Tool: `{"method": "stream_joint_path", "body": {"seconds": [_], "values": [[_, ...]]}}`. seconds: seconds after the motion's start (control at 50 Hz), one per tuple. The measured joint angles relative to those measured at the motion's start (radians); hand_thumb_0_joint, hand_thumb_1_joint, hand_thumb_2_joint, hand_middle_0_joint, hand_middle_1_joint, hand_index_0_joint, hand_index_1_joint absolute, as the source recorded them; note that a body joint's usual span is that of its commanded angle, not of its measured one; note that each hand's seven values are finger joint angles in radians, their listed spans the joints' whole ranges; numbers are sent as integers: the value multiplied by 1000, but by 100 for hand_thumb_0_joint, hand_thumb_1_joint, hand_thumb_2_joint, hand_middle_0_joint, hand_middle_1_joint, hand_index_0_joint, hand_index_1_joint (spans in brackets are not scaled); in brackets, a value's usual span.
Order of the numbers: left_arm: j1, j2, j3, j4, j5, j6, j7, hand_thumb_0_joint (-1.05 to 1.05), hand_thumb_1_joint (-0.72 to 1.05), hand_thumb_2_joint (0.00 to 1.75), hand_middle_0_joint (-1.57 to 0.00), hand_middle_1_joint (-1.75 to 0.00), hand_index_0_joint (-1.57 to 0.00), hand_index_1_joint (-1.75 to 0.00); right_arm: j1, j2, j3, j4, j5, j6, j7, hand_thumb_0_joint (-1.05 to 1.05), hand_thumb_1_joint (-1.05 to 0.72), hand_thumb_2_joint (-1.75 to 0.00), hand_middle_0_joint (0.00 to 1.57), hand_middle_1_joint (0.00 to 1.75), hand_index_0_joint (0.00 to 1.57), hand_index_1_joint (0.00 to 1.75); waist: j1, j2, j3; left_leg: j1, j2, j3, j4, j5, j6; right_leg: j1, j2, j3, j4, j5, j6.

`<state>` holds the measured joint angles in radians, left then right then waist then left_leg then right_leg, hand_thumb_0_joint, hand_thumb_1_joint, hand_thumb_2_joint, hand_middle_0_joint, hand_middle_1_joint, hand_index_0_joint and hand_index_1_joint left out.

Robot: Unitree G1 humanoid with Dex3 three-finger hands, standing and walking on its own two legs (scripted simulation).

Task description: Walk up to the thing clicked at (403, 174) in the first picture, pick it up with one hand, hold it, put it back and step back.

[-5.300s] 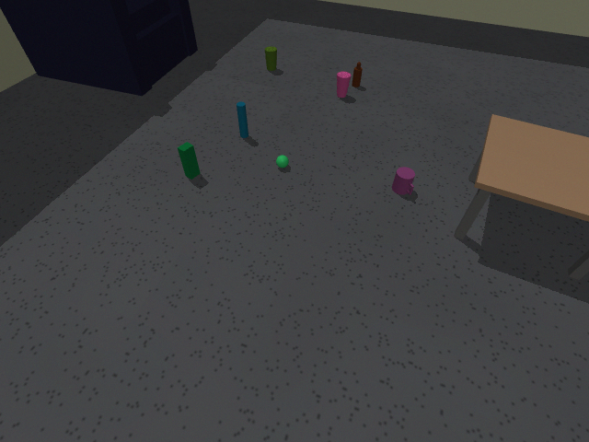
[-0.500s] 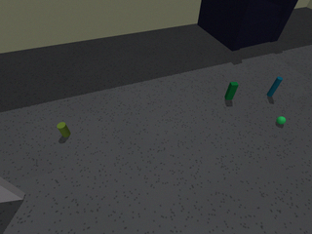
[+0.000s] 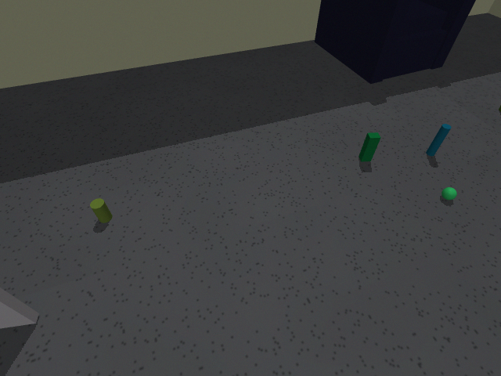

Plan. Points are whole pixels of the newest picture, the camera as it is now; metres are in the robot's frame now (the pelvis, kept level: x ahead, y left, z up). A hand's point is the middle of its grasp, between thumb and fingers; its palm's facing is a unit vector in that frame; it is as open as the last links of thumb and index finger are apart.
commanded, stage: stand
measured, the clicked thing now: out of the picture +0.50 -1.36 -0.73
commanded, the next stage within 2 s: walk up in 0.60 s
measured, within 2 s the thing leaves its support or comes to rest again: neither
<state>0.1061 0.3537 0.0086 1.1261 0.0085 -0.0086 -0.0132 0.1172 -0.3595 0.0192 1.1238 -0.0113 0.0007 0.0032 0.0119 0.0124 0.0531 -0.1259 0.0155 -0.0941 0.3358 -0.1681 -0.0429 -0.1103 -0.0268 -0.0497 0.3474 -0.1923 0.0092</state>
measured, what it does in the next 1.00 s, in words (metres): steps on the spot: left foot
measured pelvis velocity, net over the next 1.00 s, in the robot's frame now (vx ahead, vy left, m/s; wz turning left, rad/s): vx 0.08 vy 0.06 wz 0.02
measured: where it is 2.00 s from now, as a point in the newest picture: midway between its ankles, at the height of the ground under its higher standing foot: (240, 313)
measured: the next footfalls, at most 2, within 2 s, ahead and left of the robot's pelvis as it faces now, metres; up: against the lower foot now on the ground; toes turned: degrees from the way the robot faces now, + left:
left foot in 0.88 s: +0.16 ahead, +0.18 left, +0.00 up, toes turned +5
right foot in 1.34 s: +0.37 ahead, -0.11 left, +0.00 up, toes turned -6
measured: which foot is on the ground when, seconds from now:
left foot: down 0.00-0.66, up 0.68-0.86, down 0.88-1.00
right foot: down 0.00-0.90, up 0.92-1.00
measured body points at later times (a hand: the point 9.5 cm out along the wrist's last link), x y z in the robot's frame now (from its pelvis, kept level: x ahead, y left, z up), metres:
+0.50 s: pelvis +0.00 +0.00 +0.00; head +0.01 +0.00 +0.45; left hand +0.06 +0.31 -0.13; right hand +0.07 -0.30 -0.14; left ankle +0.01 +0.15 -0.75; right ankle +0.00 -0.12 -0.75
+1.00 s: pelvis +0.08 +0.06 -0.02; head +0.08 +0.08 +0.43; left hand +0.08 +0.39 -0.16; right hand +0.14 -0.28 -0.11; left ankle +0.12 +0.17 -0.75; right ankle +0.03 -0.09 -0.69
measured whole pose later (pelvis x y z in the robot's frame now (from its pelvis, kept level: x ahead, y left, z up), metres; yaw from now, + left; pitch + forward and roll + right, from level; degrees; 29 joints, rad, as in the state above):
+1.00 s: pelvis +0.08 +0.06 -0.02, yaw +1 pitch -4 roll +0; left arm 0.31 0.45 0.08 1.02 0.02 0.02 -0.05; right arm 0.27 -0.39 -0.09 0.97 -0.04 -0.06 0.04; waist 0.00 -0.07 0.06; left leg -0.27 0.02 0.06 0.59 -0.26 0.02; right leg -0.32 0.00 0.09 1.03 -0.46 -0.06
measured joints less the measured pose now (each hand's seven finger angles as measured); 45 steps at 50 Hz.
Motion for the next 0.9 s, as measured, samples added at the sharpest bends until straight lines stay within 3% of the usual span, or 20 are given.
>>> {"method": "stream_joint_path", "body": {"seconds": [0.6,0.68,0.74,0.8,0.84,0.88,0.9], "values": [[14,1,2,4,0,1,-1,1,91,90,-20,-30,-20,-30,12,1,2,-6,-1,0,-1,0,-90,-90,20,30,21,29,2,0,4,-4,1,0,3,-1,-1,-5,1,0,4,-2,-2],[51,4,47,-42,19,-8,-32,1,91,90,-21,-30,-20,-30,62,-5,-35,-44,-20,-2,29,0,-90,-90,20,30,21,29,5,0,-27,-64,-3,8,159,-216,55,-25,0,-10,81,-158,-35],[79,16,71,-83,29,-27,-38,1,90,90,-21,-30,-21,-30,90,-23,-58,-59,-29,1,39,0,-90,-90,20,30,21,29,22,-16,-26,-162,-7,72,359,-251,59,-3,-22,-20,49,-80,-55],[116,27,81,-105,34,-35,-40,1,90,90,-21,-30,-21,-30,92,-54,-81,-76,-35,-8,52,0,-90,-90,20,30,21,29,40,-5,2,-219,18,89,392,-264,61,32,-26,-22,29,-68,-41],[146,44,85,-109,39,-25,-46,1,90,90,-21,-30,-21,-30,96,-66,-95,-95,-34,-15,61,0,-90,-90,20,30,21,29,44,-3,10,-227,35,95,337,-246,63,49,-30,-23,39,-93,-26],[173,68,87,-109,37,-8,-51,1,90,90,-21,-30,-21,-30,106,-68,-108,-118,-33,-31,65,0,-90,-90,20,30,21,29,40,-13,10,-203,44,109,247,-157,55,42,-41,-20,103,-146,-19],[184,81,88,-110,37,2,-51,1,90,90,-21,-30,-21,-30,112,-68,-115,-130,-34,-43,62,0,-90,-90,20,30,21,29,36,-27,12,-192,36,120,230,-69,47,21,-55,-11,176,-199,-31]]}}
